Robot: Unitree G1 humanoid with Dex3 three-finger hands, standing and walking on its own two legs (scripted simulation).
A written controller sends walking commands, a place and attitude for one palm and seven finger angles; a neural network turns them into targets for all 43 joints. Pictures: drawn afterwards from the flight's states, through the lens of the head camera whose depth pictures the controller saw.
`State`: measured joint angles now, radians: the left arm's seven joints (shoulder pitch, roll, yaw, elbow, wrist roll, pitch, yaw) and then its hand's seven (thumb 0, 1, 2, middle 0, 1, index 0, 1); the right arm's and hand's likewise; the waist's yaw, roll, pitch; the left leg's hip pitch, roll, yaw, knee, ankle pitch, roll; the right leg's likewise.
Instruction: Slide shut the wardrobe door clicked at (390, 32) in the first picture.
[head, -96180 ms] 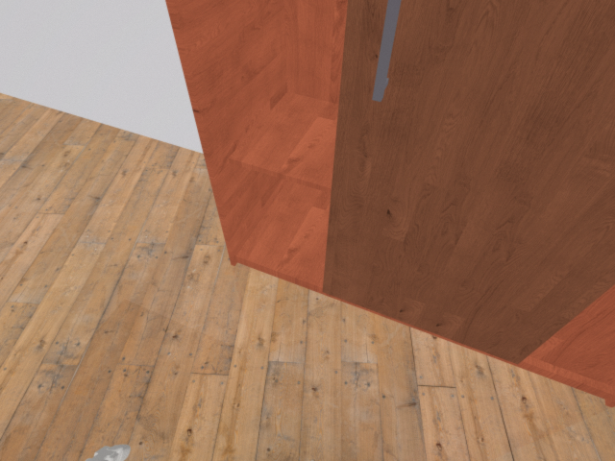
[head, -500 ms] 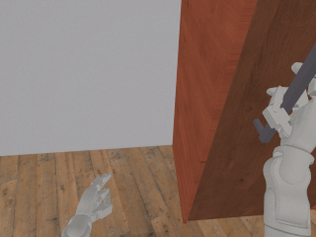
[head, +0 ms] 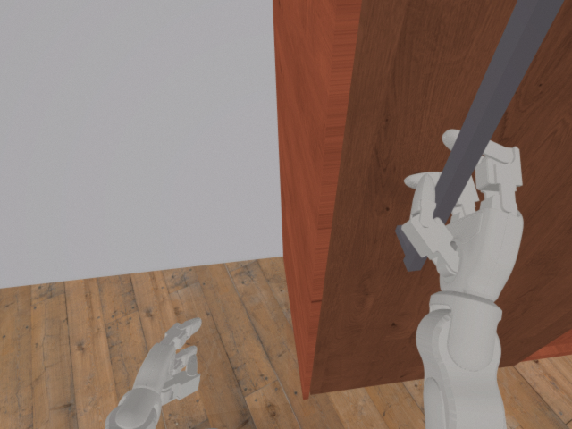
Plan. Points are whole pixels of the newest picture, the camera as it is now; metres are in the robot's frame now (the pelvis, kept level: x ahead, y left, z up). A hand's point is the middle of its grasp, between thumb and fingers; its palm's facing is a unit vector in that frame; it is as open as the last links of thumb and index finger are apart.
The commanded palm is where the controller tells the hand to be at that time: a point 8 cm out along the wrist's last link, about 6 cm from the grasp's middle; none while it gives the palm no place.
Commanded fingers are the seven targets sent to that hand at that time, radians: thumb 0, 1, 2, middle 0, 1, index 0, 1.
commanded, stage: step sideways, sliding the door along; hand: right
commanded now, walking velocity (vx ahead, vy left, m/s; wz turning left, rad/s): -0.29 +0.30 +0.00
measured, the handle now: (446, 160) +0.29 -0.19 +0.26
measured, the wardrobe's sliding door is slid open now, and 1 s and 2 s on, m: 0.00 0.00 0.00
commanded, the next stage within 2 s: stop walking and hold the door there in 1.48 s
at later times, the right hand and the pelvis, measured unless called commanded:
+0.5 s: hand (423, 223) +0.25 -0.16 +0.22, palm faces +0.05 +1.00 +0.01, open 6.3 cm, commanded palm +0.23 -0.17 +0.20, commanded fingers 0.00 -0.90 -0.90 0.45 1.40 0.45 1.40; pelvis -0.04 -0.06 +0.00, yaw +6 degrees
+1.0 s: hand (415, 213) +0.26 -0.16 +0.22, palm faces +0.35 +0.94 -0.04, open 5.8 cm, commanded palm +0.23 -0.13 +0.21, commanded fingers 0.00 -0.90 -0.90 0.45 1.40 0.45 1.40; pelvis -0.06 +0.03 -0.02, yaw +2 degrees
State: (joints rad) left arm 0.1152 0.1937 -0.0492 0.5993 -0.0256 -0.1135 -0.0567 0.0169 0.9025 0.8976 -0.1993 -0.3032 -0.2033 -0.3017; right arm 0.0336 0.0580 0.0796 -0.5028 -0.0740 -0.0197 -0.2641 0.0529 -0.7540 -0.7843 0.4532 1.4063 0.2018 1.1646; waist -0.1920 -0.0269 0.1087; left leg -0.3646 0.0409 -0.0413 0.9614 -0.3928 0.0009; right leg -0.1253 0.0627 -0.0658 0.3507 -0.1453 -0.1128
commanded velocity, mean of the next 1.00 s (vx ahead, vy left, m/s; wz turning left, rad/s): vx -0.12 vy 0.26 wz -0.06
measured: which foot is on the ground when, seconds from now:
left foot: up 0.00-0.20, down 0.22-0.28, up 0.30-0.84, down 0.86-1.00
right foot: down 0.00-0.18, up 0.20-0.26, down 0.28-1.00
